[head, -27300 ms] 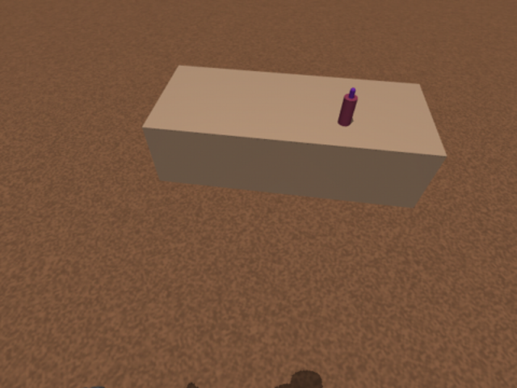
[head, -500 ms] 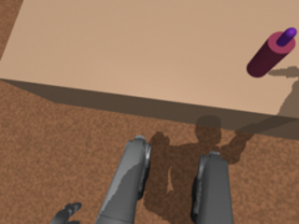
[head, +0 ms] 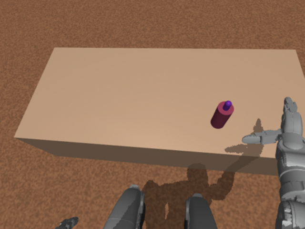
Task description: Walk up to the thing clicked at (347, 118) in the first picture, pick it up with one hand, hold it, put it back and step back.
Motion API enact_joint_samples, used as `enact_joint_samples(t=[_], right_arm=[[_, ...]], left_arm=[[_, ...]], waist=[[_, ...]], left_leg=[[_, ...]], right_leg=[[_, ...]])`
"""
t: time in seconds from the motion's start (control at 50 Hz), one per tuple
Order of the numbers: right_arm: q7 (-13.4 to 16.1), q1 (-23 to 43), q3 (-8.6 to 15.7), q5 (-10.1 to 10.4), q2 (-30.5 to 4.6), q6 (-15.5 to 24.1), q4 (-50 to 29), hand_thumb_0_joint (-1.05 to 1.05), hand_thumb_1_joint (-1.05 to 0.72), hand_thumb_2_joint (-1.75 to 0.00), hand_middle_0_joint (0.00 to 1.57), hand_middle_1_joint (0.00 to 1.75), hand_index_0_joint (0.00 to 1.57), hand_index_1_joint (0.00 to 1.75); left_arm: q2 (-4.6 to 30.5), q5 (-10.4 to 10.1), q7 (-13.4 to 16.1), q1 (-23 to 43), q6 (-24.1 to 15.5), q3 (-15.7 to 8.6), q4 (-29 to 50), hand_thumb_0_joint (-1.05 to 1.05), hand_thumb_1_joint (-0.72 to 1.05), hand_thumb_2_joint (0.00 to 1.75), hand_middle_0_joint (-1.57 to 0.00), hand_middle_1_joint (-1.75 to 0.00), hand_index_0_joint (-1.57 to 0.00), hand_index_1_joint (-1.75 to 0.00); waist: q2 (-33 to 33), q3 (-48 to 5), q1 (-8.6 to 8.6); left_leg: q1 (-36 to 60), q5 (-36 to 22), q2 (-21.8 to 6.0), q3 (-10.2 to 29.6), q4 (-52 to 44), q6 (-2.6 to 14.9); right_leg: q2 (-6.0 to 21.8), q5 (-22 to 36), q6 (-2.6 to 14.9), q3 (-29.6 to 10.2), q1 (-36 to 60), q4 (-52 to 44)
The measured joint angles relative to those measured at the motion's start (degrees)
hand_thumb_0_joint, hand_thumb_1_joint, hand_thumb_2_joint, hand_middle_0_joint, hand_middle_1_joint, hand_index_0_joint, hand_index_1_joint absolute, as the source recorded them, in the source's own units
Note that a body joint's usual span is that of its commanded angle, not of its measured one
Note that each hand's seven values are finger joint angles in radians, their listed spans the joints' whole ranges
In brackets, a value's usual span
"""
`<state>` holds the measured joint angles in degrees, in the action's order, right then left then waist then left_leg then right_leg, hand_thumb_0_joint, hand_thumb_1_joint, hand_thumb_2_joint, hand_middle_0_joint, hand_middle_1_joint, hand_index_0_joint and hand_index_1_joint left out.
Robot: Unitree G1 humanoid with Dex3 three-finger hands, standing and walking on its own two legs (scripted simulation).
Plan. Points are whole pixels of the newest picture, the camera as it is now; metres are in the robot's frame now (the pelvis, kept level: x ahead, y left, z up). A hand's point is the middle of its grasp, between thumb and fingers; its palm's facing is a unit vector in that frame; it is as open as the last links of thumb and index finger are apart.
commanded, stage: home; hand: right
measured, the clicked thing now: (222, 113) +0.52 -0.20 -0.22
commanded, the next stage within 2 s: none
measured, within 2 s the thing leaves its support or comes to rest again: neither
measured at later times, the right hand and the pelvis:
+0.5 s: hand (243, 199) +0.20 -0.17 -0.01, palm faces +0.18 +0.95 -0.25, open 17.4 cm; pelvis +0.02 +0.02 +0.06, yaw -2 degrees
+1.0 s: hand (244, 215) +0.17 -0.17 +0.00, palm faces +0.18 +0.95 -0.27, open 17.5 cm; pelvis +0.01 +0.02 +0.05, yaw -2 degrees
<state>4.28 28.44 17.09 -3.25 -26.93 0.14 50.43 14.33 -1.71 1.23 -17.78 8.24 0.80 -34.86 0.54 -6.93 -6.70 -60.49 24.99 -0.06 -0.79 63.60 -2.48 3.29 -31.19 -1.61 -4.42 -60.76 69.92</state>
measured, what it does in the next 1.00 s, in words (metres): stands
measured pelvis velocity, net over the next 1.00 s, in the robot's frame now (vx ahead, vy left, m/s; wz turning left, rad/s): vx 0.01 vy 0.02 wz -0.04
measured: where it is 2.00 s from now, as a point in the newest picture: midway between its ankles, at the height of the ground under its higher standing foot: outside the picture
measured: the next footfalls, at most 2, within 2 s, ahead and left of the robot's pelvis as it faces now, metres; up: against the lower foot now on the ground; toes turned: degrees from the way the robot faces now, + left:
none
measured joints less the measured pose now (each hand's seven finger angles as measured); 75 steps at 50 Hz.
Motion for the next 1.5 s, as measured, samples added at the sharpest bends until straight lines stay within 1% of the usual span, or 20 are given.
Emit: enact_joint_samples(t=[0.06,0.12,0.18,0.26,0.32,0.42,0.48,0.54,0.64,0.74,0.82,0.94,1.08,1.32,1.5], right_arm=[[1.44,-6.03,-1.65,1.36,3.33,-0.5,-3.65,-0.01,0.51,-0.07,0.06,0.06,0.07,0.06],[2.86,-11.36,-4.05,2.6,5.9,-0.88,-6.49,-0.01,0.51,-0.07,0.06,0.06,0.06,0.06],[3.77,-16.2,-6.29,3.43,7.99,-1.46,-9.14,-0.01,0.52,-0.06,0.06,0.06,0.06,0.05],[4.51,-23.3,-9.69,4.58,10.33,-2.62,-14.99,-0.01,0.53,-0.06,0.06,0.06,0.06,0.05],[4.64,-29.19,-12.08,5.23,12.07,-3.81,-20.3,-0.01,0.53,-0.06,0.06,0.06,0.06,0.05],[4.59,-40.45,-15.89,5.97,14.66,-5.83,-31.27,-0.01,0.52,-0.06,0.06,0.06,0.06,0.05],[4.42,-46.39,-17.54,6.14,15.73,-6.93,-36.97,-0.01,0.52,-0.06,0.06,0.06,0.06,0.05],[4.36,-50.54,-18.46,6.12,16.22,-8.12,-40.69,-0.01,0.52,-0.06,0.06,0.06,0.06,0.05],[4.35,-53.3,-18.53,5.77,15.94,-9.69,-44.07,-0.01,0.53,-0.06,0.06,0.05,0.06,0.05],[4.59,-52.77,-17.96,5.21,15.49,-10.39,-45.43,-0.01,0.53,-0.05,0.06,0.05,0.06,0.05],[4.77,-52.59,-17.94,4.9,15.74,-10.41,-46.35,-0.01,0.54,-0.05,0.06,0.05,0.06,0.05],[4.7,-53.06,-17.92,4.84,16.21,-10.82,-47.05,-0.01,0.54,-0.05,0.06,0.05,0.06,0.05],[4.82,-53.86,-17.82,4.68,15.77,-11.39,-47.89,-0.01,0.55,-0.05,0.05,0.05,0.06,0.05],[4.69,-54.0,-17.81,4.5,15.78,-11.96,-49.3,-0.01,0.57,-0.03,0.05,0.05,0.05,0.04],[4.61,-54.68,-17.76,4.43,15.57,-12.62,-50.46,-0.01,0.57,-0.03,0.05,0.05,0.05,0.04]], left_arm=[[-0.53,-0.13,1.5,0.37,-0.7,0.07,0.08,0.01,0.9,0.9,-0.2,-0.29,-0.2,-0.29],[-0.89,-0.12,2.77,0.67,-1.65,0.05,0.16,0.01,0.9,0.9,-0.2,-0.29,-0.2,-0.29],[-1.15,-0.11,3.74,1.25,-2.44,-0.02,0.12,0.01,0.9,0.9,-0.2,-0.29,-0.2,-0.29],[-1.41,-0.31,4.76,2.34,-3.29,-0.17,0.33,0.01,0.9,0.9,-0.2,-0.29,-0.2,-0.29],[-1.68,-0.52,5.28,3.33,-3.86,-0.19,0.85,0.01,0.9,0.9,-0.2,-0.29,-0.2,-0.29],[-2.28,-0.86,6.07,4.76,-4.8,-0.02,2.69,0.01,0.9,0.9,-0.2,-0.29,-0.2,-0.29],[-2.52,-0.87,6.58,5.56,-5.64,0.19,4.05,0.01,0.9,0.9,-0.2,-0.29,-0.2,-0.29],[-2.57,-0.66,7.11,6.12,-6.67,0.25,5.18,0.01,0.9,0.9,-0.2,-0.29,-0.2,-0.3],[-2.22,-0.1,7.84,6.29,-8.61,0.2,6.43,0.01,0.9,0.9,-0.2,-0.29,-0.2,-0.3],[-1.9,0.43,8.04,5.44,-10.34,-0.01,6.58,0.01,0.9,0.9,-0.2,-0.29,-0.2,-0.3],[-1.84,0.56,7.76,4.16,-11.21,0.01,6.36,0.01,0.9,0.9,-0.2,-0.29,-0.2,-0.3],[-2.06,0.56,7.34,2.45,-11.89,0.06,6.14,0.01,0.9,0.9,-0.2,-0.29,-0.2,-0.3],[-2.28,0.63,7.32,1.59,-12.92,-0.06,6.0,0.02,0.9,0.9,-0.2,-0.3,-0.2,-0.3],[-2.18,0.91,7.51,2.4,-14.89,-0.17,5.54,0.02,0.9,0.9,-0.2,-0.3,-0.2,-0.3],[-2.33,1.11,7.64,2.9,-15.61,-0.01,5.53,0.02,0.9,0.9,-0.2,-0.3,-0.2,-0.3]], waist=[[-0.2,0.4,0.78],[-0.07,0.61,1.81],[0.19,0.77,2.91],[0.73,1.19,4.19],[1.09,1.42,4.92],[1.42,1.45,5.9],[1.41,1.59,6.4],[1.27,1.68,6.84],[1.04,2.22,7.19],[0.87,2.57,7.12],[0.85,2.42,6.86],[0.95,2.18,6.43],[1.07,2.18,6.24],[1.08,2.15,6.39],[1.03,1.88,6.43]], left_leg=[[5.51,-0.88,-0.06,-0.06,-3.87,0.09],[10.55,-1.61,-0.26,-0.11,-7.25,0.27],[14.8,-2.12,-0.51,-0.03,-9.87,0.34],[19.72,-2.51,-0.84,0.12,-12.45,0.43],[22.57,-2.68,-0.99,0.32,-13.78,0.54],[26.06,-2.68,-0.99,0.4,-15.08,0.77],[27.36,-2.55,-0.95,0.18,-15.25,0.95],[27.86,-2.36,-0.97,-0.17,-14.95,1.15],[27.91,-2.1,-1.15,-0.83,-14.06,1.37],[27.36,-2.1,-1.27,-0.89,-13.28,1.44],[26.95,-2.23,-1.22,-0.61,-12.97,1.38],[26.17,-2.34,-1.08,-0.12,-12.4,1.18],[25.55,-2.4,-1.01,0.23,-11.83,0.95],[24.95,-2.44,-1.06,0.32,-11.4,0.6],[24.65,-2.0,-1.17,0.24,-11.11,0.43]], right_leg=[[0.07,1.08,-0.08,0.19,5.56,-4.11],[-0.04,2.12,-0.17,0.36,10.69,-7.91],[-0.2,3.0,-0.24,0.63,15.17,-11.1],[-0.44,3.9,-0.33,0.98,20.47,-14.55],[-0.54,4.43,-0.44,1.28,23.69,-16.61],[-0.48,4.91,-0.7,1.49,27.64,-18.83],[-0.42,5.0,-0.88,1.31,29.01,-19.3],[-0.43,5.03,-1.08,0.94,29.45,-19.2],[-0.62,5.1,-1.26,0.21,29.28,-18.47],[-0.77,5.22,-1.34,0.09,28.75,-17.81],[-0.73,5.2,-1.33,0.34,28.42,-17.42],[-0.63,4.98,-1.19,0.79,27.74,-16.58],[-0.59,4.71,-0.98,1.08,27.1,-15.65],[-0.68,4.4,-0.65,1.12,26.22,-14.59],[-0.79,3.88,-0.5,1.02,25.75,-14.05]])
